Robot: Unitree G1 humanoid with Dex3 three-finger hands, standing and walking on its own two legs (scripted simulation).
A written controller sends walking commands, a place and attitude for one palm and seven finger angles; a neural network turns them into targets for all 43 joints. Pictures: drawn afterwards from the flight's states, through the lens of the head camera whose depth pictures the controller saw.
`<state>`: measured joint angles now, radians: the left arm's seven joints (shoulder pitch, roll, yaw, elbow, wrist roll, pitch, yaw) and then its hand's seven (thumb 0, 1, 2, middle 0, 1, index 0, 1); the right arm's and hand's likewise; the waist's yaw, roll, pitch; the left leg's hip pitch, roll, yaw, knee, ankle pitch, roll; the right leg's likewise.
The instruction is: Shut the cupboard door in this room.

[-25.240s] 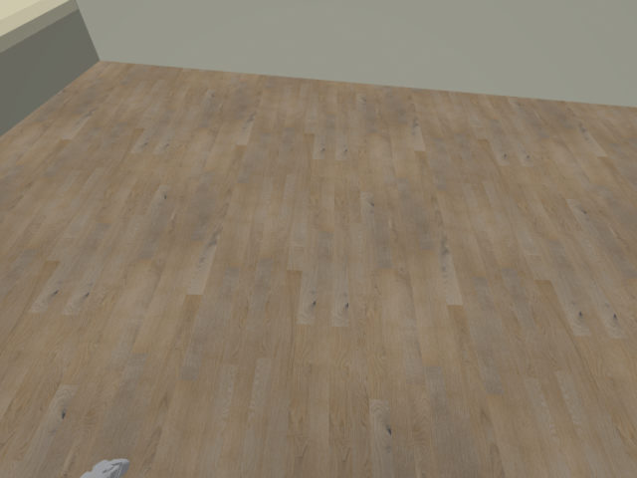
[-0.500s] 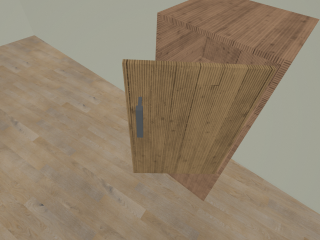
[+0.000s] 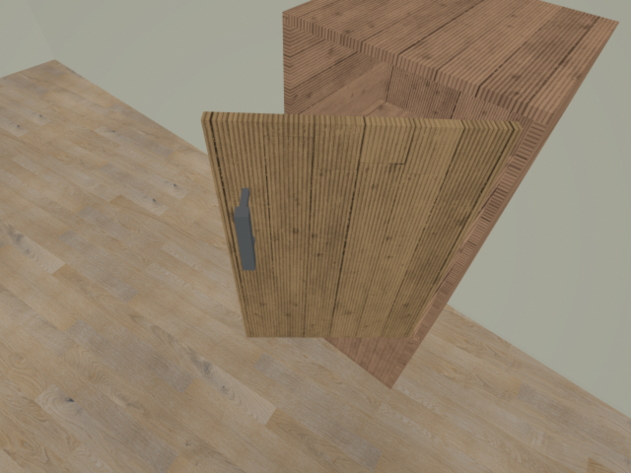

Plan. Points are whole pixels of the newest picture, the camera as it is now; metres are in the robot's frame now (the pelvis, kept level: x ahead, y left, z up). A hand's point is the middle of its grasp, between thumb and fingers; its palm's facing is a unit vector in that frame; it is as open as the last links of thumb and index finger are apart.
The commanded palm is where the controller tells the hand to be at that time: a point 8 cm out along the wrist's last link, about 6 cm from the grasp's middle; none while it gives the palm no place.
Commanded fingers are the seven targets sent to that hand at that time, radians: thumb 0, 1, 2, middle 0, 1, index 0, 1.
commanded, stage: shuffle to correct the standing spot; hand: left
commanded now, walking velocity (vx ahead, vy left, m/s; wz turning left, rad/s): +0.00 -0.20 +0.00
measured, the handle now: (247, 230) +0.44 +0.12 +0.04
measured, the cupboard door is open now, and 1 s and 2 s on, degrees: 40 40 40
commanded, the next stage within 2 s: come to a stop and stand still in 0.20 s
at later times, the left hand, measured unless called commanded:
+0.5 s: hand out of the picture +0.01 +0.07 -0.19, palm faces +0.09 -0.99 -0.11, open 7.3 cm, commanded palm none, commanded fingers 0.00 0.90 0.90 -0.20 -0.30 -0.20 -0.30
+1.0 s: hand out of the picture +0.04 +0.15 -0.17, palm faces +0.03 -0.97 -0.23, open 7.4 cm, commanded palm none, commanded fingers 0.00 0.90 0.90 -0.20 -0.30 -0.20 -0.30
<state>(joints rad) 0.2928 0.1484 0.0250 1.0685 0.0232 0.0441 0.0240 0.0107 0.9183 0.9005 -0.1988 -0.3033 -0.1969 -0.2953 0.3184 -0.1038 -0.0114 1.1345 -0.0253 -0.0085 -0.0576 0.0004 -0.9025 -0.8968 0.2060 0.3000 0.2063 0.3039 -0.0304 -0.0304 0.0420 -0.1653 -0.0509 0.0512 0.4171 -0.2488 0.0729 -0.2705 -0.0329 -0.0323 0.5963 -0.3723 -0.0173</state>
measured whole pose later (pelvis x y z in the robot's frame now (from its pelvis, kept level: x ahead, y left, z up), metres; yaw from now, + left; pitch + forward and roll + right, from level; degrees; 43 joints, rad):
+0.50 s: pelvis +0.02 -0.08 -0.01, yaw +2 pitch -1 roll -1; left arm 0.31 0.15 0.01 1.05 0.02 0.03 0.03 0.02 0.93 0.90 -0.20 -0.30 -0.20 -0.30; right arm 0.19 -0.12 -0.02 1.07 -0.01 0.00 -0.06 0.00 -0.92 -0.90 0.20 0.30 0.20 0.30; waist 0.03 -0.07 0.05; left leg -0.19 0.02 0.08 0.53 -0.33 0.03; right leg -0.20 0.06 -0.11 0.47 -0.27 -0.07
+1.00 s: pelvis +0.00 -0.03 +0.00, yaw +2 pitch -1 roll +0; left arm 0.26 0.18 -0.01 1.02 0.01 -0.01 0.04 0.01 0.91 0.90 -0.20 -0.30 -0.20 -0.30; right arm 0.32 -0.17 0.01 1.03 -0.02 -0.01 -0.01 0.00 -0.92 -0.90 0.20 0.30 0.20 0.30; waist -0.01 0.03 0.02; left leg -0.19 -0.06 0.11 0.47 -0.28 0.10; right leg -0.22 -0.01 -0.07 0.49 -0.25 -0.02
